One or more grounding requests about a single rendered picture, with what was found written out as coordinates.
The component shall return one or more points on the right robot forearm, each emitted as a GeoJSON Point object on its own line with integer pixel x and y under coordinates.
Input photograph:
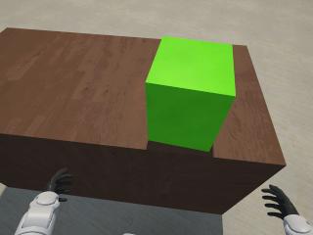
{"type": "Point", "coordinates": [295, 224]}

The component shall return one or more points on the robot left hand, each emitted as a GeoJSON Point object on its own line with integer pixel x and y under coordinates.
{"type": "Point", "coordinates": [55, 183]}

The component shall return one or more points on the pedestal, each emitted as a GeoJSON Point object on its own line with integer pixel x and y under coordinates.
{"type": "Point", "coordinates": [78, 101]}

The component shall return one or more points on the carton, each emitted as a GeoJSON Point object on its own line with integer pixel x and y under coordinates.
{"type": "Point", "coordinates": [190, 89]}

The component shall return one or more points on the robot right hand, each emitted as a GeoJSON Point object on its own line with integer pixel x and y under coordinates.
{"type": "Point", "coordinates": [285, 206]}

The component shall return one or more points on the left robot forearm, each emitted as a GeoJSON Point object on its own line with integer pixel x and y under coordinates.
{"type": "Point", "coordinates": [41, 216]}

